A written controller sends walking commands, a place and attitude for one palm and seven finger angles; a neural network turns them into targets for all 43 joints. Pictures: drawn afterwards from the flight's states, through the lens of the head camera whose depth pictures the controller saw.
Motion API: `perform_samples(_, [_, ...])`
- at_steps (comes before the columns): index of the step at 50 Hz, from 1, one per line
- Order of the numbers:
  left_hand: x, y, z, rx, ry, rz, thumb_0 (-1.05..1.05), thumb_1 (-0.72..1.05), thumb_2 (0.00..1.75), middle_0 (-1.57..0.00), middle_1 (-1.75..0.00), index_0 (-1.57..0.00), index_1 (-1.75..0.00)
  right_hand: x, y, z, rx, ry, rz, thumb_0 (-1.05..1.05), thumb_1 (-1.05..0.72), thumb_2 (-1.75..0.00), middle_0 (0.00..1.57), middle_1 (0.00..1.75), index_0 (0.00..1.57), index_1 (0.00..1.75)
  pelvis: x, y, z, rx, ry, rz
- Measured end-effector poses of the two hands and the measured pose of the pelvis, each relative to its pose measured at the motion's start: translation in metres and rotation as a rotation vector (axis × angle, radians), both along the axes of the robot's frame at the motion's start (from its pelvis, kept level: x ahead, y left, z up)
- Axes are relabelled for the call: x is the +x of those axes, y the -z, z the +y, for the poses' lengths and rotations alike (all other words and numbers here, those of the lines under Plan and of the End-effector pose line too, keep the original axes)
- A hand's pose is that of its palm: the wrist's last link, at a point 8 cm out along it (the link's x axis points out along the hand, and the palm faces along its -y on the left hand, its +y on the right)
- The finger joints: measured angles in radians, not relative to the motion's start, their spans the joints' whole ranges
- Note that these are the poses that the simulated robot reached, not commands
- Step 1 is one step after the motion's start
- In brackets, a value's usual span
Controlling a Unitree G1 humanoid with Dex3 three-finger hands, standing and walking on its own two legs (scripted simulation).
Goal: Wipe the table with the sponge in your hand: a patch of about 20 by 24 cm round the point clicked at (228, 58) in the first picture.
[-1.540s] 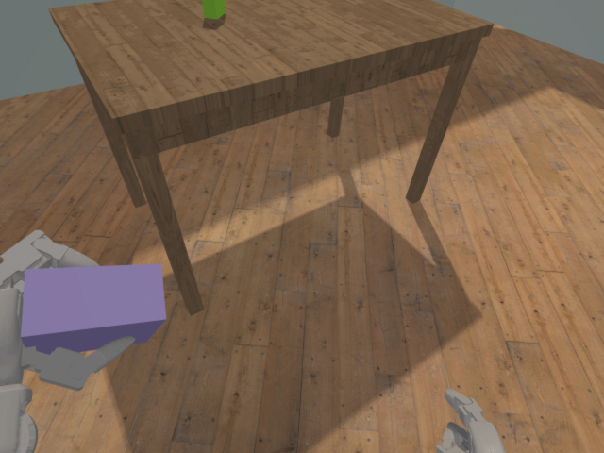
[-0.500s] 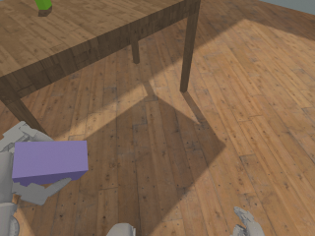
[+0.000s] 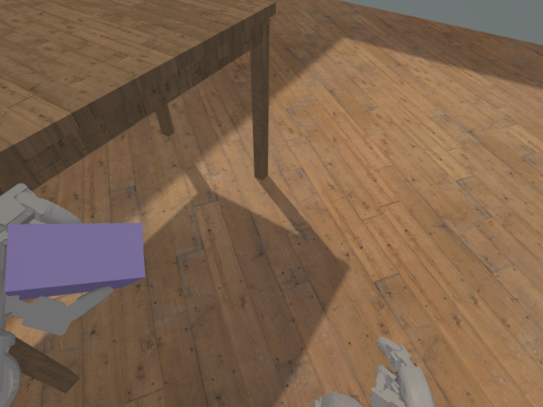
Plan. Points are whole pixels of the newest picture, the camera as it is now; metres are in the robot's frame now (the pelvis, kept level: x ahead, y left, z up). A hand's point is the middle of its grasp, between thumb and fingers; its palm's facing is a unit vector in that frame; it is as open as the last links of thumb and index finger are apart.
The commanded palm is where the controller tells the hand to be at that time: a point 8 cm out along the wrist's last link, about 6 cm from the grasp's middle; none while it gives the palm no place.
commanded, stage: walk to a spot facing it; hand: left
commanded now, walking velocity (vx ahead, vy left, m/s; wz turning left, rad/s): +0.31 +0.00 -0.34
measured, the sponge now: (94, 260) +0.23 +0.21 +0.17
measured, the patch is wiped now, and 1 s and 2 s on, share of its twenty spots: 0.00 0.00 0.00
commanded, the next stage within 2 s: turn to face it in 0.26 s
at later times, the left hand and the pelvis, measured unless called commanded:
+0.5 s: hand (193, 153) +0.37 +0.13 +0.20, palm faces +0.31 -0.75 -0.58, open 9.9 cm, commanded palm +0.31 +0.19 +0.18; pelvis +0.15 -0.09 +0.00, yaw +0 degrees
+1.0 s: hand (164, 197) +0.30 +0.15 +0.20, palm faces +0.65 -0.60 -0.46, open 9.9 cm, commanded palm +0.25 +0.17 +0.18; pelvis +0.17 -0.15 -0.01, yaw +15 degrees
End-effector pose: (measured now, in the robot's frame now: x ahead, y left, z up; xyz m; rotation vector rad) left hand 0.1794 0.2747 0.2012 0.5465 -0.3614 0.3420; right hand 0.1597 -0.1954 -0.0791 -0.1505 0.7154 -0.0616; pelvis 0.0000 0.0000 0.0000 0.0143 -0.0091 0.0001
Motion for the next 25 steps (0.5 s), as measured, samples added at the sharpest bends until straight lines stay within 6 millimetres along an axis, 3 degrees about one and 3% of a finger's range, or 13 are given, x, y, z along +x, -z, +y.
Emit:
perform_samples(5, [0.040,-0.005,-0.026,0.043,0.001,0.035,-0.01,-0.47,0.98,-0.76,-1.33,-0.77,-1.33,0.012,0.015,-0.022,0.036,0.042,0.066,0.01,-0.90,-0.90,0.21,0.30,0.20,0.31,0.037,-0.002,-0.021,-0.019,0.028,0.015])
perform_samples(9, [0.081,0.009,-0.054,0.084,-0.013,0.064,-0.01,-0.47,0.99,-0.76,-1.33,-0.77,-1.33,0.030,0.042,-0.059,0.042,0.074,0.113,0.01,-0.90,-0.90,0.21,0.30,0.20,0.31,0.068,0.015,-0.051,-0.008,0.033,0.017])
perform_samples(12, [0.112,0.023,-0.079,0.044,0.011,0.086,-0.01,-0.47,0.99,-0.76,-1.33,-0.77,-1.33,0.046,0.055,-0.093,0.004,0.092,0.168,0.01,-0.90,-0.90,0.21,0.30,0.20,0.31,0.080,0.020,-0.065,-0.008,0.040,0.003])
perform_samples(15, [0.134,0.025,-0.101,0.029,0.069,0.120,-0.01,-0.47,0.99,-0.76,-1.33,-0.77,-1.33,0.063,0.048,-0.123,-0.035,0.129,0.180,0.02,-0.90,-0.90,0.21,0.30,0.20,0.30,0.093,0.014,-0.073,0.001,0.041,0.001])
perform_samples(18, [0.147,0.013,-0.115,0.076,0.127,0.125,-0.01,-0.47,0.99,-0.76,-1.33,-0.77,-1.33,0.081,0.031,-0.146,-0.071,0.168,0.164,0.02,-0.91,-0.90,0.20,0.30,0.20,0.30,0.109,0.007,-0.080,-0.001,0.033,0.008])
perform_samples(21, [0.154,-0.005,-0.118,0.135,0.148,0.095,-0.01,-0.47,0.99,-0.76,-1.33,-0.77,-1.33,0.098,0.015,-0.158,-0.102,0.182,0.155,0.02,-0.91,-0.90,0.20,0.30,0.20,0.30,0.127,0.001,-0.087,0.003,0.021,0.014])
perform_samples(25, [0.159,-0.021,-0.105,0.164,0.102,0.024,-0.01,-0.47,0.99,-0.76,-1.33,-0.77,-1.33,0.124,0.001,-0.161,-0.138,0.159,0.141,0.02,-0.91,-0.90,0.20,0.30,0.19,0.30,0.151,-0.001,-0.091,0.013,-0.001,0.011])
